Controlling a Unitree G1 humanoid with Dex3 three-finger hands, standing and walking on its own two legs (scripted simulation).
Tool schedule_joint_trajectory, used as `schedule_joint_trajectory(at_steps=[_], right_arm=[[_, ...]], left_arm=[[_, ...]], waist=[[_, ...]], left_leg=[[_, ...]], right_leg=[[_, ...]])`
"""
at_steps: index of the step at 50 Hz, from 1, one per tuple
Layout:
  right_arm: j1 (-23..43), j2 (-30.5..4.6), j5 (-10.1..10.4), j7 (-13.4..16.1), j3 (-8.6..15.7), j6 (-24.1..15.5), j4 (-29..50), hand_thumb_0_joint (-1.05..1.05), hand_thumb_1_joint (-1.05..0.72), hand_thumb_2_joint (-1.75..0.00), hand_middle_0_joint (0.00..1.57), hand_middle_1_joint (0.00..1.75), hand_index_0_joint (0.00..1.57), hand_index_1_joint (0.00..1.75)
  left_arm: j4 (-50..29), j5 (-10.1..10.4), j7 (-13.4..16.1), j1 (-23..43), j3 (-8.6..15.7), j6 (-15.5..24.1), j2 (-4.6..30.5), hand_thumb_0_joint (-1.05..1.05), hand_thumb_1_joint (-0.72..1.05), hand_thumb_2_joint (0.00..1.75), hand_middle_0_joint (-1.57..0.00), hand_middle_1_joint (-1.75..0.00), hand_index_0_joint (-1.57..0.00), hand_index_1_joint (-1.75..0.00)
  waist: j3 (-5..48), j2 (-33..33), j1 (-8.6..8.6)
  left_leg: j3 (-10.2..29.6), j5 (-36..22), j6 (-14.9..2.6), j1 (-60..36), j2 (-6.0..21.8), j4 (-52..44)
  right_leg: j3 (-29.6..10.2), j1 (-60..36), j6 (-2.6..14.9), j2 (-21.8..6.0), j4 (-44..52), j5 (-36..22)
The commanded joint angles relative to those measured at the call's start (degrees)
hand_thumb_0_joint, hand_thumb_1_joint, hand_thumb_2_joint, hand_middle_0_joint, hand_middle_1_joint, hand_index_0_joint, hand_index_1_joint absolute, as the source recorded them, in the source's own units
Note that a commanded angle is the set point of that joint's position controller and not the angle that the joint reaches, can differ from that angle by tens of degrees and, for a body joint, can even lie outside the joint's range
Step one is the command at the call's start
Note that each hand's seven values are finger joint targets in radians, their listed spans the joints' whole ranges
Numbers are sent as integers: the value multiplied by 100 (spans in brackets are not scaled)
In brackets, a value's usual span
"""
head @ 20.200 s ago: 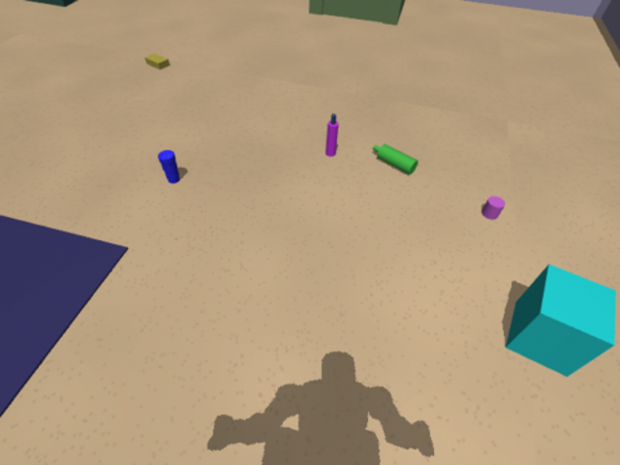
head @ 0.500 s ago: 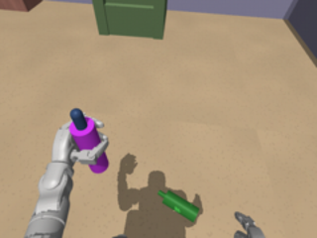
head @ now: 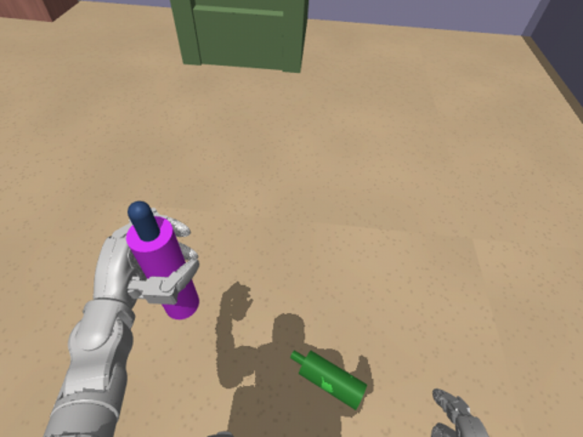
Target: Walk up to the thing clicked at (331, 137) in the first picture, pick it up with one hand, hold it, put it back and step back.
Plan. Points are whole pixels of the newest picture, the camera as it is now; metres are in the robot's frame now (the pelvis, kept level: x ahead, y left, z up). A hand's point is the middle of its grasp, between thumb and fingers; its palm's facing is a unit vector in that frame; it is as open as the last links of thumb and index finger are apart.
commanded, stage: crouch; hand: left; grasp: from the side
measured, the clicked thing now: (163, 263) +0.33 +0.17 +0.06
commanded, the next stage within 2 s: lower in 1.88 s
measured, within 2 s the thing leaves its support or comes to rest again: neither
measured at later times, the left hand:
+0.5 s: hand (185, 300) +0.33 +0.17 -0.07, palm faces +0.00 -1.00 +0.02, open 7.3 cm
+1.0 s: hand (204, 336) +0.37 +0.18 -0.31, palm faces +0.01 -1.00 -0.02, open 7.3 cm
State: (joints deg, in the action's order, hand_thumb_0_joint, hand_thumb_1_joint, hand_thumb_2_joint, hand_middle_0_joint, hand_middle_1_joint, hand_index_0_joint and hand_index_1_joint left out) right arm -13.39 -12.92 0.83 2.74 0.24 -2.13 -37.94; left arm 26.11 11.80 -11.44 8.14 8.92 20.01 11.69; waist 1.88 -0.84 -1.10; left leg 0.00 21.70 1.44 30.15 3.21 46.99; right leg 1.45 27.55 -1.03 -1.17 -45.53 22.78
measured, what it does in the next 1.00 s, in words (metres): lowers itself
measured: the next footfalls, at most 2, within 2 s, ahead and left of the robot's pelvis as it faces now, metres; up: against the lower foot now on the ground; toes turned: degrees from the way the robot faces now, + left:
none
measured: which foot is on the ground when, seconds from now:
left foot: down 0.00-1.00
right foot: down 0.00-1.00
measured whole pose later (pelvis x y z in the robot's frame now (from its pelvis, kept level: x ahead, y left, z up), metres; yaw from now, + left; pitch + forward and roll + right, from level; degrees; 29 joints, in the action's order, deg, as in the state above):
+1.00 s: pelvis -0.07 +0.00 -0.29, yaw -3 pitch +33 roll -3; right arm -6.6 -13.7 -5.7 -4.2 -1.5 -3.0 -39.8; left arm 60.5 7.1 -15.1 35.0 22.1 43.6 19.6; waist 10.1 0.8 -5.6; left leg 5.0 37.7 2.0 110.5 3.2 115.4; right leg 1.6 107.0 -0.9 -0.4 -114.5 40.0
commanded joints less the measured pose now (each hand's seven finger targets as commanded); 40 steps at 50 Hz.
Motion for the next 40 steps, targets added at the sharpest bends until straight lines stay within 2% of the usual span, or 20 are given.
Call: schedule_joint_trajectory(at_steps=[1,2,6,9,11,14,17,19,20,22,23,24,25,26,29,32,36,37,39,40], right_arm=[[198,-792,35,60,295,-260,699,0,-89,-90,20,30,20,30],[171,-785,18,36,296,-271,684,0,-85,-89,20,30,20,30],[162,-757,-16,15,308,-226,673,0,-86,-90,20,30,20,30],[156,-776,-43,-28,324,-240,637,0,-87,-90,20,30,20,30],[177,-786,-58,-59,342,-263,614,0,-87,-90,20,30,20,30],[178,-792,-98,-143,349,-302,590,0,-87,-90,20,30,20,30],[50,-837,-153,-182,388,-356,570,0,-88,-90,20,30,20,30],[0,-861,-194,-232,392,-401,577,0,-88,-90,20,30,20,30],[-66,-914,-215,-253,405,-400,582,0,-88,-90,20,30,20,30],[2,-911,-248,-289,372,-422,610,0,-88,-90,20,30,20,30],[-42,-958,-257,-295,376,-441,589,0,-88,-90,20,30,20,30],[-41,-969,-271,-307,360,-448,602,0,-88,-90,20,30,20,30],[-20,-991,-278,-317,344,-455,613,0,-88,-90,20,30,20,30],[-19,-1007,-298,-332,339,-450,600,0,-88,-90,20,30,20,30],[-81,-1102,-334,-344,337,-409,532,0,-89,-90,20,30,20,30],[-18,-1132,-378,-413,342,-360,513,0,-89,-90,20,30,20,30],[-108,-1203,-433,-480,352,-287,369,0,-89,-91,20,30,20,30],[-51,-1177,-453,-495,350,-275,346,0,-90,-91,20,30,20,30],[-89,-1196,-474,-519,355,-264,282,0,-90,-91,20,30,20,30],[-61,-1169,-508,-535,337,-260,248,0,-89,-91,20,30,20,30]], left_arm=[[-1162,119,8,1442,283,352,730,0,47,125,-131,-141,-132,-141],[-1320,77,-13,1611,140,369,698,0,49,119,-128,-135,-130,-133],[-917,3,51,1520,301,386,730,0,47,116,-129,-132,-130,-131],[-713,-14,43,1825,271,531,698,0,45,116,-129,-133,-130,-132],[-231,-53,56,1663,394,645,697,0,45,116,-128,-132,-129,-131],[88,-12,-14,1959,416,995,620,0,41,114,-126,-132,-128,-131],[592,-40,-73,2192,599,1382,806,0,42,117,-129,-136,-131,-134],[776,-62,-164,2315,522,1642,765,0,41,118,-131,-137,-133,-136],[969,-52,-182,2350,618,1770,839,0,38,119,-133,-139,-135,-138],[1084,-25,-281,2605,595,2064,829,0,40,121,-135,-140,-136,-140],[1211,-14,-304,2646,774,2179,999,0,43,123,-136,-143,-138,-142],[1182,-29,-316,2851,714,2285,1015,0,42,124,-136,-143,-138,-142],[1285,-29,-337,2862,815,2397,1092,0,43,123,-136,-143,-137,-142],[1310,-59,-369,2953,702,2469,1037,0,42,123,-137,-143,-138,-142],[1479,-90,-377,3151,964,2599,1335,0,43,123,-136,-141,-136,-140],[1565,-106,-360,3253,924,2636,1189,0,41,124,-134,-139,-134,-140],[1745,-166,-326,3470,1217,2660,1445,0,46,125,-132,-138,-132,-138],[1708,-176,-360,3648,1088,2667,1365,0,47,126,-131,-138,-131,-138],[1966,-197,-375,3746,1182,2668,1429,0,46,126,-131,-138,-131,-138],[1965,-234,-354,3827,1270,2686,1528,0,46,126,-129,-137,-129,-137]], waist=[[1406,139,-32],[1482,-3,-60],[1273,196,-49],[1211,90,-146],[1071,280,-122],[1064,126,-158],[1450,177,-259],[1777,61,-281],[1994,65,-297],[2241,-125,-304],[2497,-97,-287],[2662,-178,-313],[2798,-265,-270],[3018,-417,-294],[3478,-450,-242],[3656,-579,-241],[4168,-437,-317],[4161,-479,-351],[4054,-255,-459],[4144,-252,-421]], left_leg=[[-52,-1236,-167,-816,-196,-633],[-30,-1349,-159,-911,-172,-637],[-81,-1235,-193,-559,-207,-523],[-59,-960,-198,-432,-194,-433],[-71,-821,-209,-117,-200,-262],[-23,-199,-188,383,-201,-1],[2,-123,-203,893,-223,580],[59,-144,-197,1200,-220,988],[81,-173,-202,1324,-211,1240],[133,161,-178,1855,-237,1674],[187,177,-190,2065,-228,1903],[197,243,-186,2262,-231,2107],[229,207,-176,2420,-219,2291],[252,127,-168,2532,-226,2493],[286,-185,-177,2956,-206,3099],[331,-119,-148,3286,-194,3454],[380,-402,-200,3777,-180,4165],[351,-250,-208,3929,-176,4309],[341,55,-235,4449,-176,4588],[288,118,-241,4698,-180,4779]], right_leg=[[68,-411,117,147,699,-1539],[89,-353,135,167,636,-1579],[48,-294,107,127,652,-1588],[40,33,122,124,541,-1283],[22,235,122,115,394,-1175],[19,775,169,133,46,-564],[-32,1252,166,117,-462,-520],[-12,1740,193,142,-936,-496],[4,2030,206,158,-1173,-458],[19,2606,236,157,-1641,-121],[30,2827,236,162,-1876,-71],[19,3068,252,157,-2075,1],[25,3295,259,150,-2317,34],[26,3549,277,145,-2530,6],[25,4037,272,148,-3113,-139],[84,4636,311,177,-3600,29],[140,5102,308,208,-4251,-218],[97,5266,304,216,-4315,-100],[75,5427,284,223,-4472,96],[29,5427,271,217,-4574,119]])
